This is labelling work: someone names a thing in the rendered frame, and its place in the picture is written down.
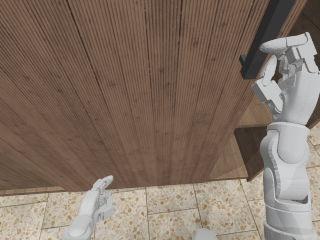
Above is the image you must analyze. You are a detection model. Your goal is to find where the left robot forearm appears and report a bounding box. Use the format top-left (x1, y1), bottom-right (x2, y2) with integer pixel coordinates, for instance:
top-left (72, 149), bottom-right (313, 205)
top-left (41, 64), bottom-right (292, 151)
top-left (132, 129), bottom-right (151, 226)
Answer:
top-left (62, 215), bottom-right (94, 240)

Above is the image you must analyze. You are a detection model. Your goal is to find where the right robot forearm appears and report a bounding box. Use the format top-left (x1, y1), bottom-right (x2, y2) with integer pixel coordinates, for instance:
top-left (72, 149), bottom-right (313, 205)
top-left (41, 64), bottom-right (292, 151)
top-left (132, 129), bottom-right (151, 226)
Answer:
top-left (259, 122), bottom-right (318, 240)

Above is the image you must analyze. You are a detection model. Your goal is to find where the wardrobe door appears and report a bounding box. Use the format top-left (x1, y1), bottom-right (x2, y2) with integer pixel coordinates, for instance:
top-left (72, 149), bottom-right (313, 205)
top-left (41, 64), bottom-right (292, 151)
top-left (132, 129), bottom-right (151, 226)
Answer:
top-left (0, 146), bottom-right (59, 191)
top-left (0, 0), bottom-right (308, 193)

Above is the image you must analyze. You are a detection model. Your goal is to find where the right robot hand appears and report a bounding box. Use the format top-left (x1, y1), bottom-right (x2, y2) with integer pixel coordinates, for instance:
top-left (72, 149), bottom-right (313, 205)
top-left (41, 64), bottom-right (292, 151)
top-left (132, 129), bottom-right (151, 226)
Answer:
top-left (251, 32), bottom-right (320, 126)

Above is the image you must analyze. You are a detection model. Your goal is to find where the handle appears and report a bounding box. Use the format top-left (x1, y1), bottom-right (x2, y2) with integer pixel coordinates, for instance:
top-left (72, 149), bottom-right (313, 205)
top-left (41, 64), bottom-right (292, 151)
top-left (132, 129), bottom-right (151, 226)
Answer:
top-left (239, 0), bottom-right (296, 80)

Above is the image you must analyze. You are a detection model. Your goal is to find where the robot right thigh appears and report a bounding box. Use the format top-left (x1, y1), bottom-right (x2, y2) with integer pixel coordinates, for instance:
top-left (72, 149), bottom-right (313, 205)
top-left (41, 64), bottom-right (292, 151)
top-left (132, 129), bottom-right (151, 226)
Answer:
top-left (192, 229), bottom-right (218, 240)

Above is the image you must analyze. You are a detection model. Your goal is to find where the left robot hand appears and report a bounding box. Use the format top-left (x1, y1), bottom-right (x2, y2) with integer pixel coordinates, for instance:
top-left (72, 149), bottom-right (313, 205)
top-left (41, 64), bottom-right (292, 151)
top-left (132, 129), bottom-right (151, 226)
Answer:
top-left (77, 175), bottom-right (115, 225)

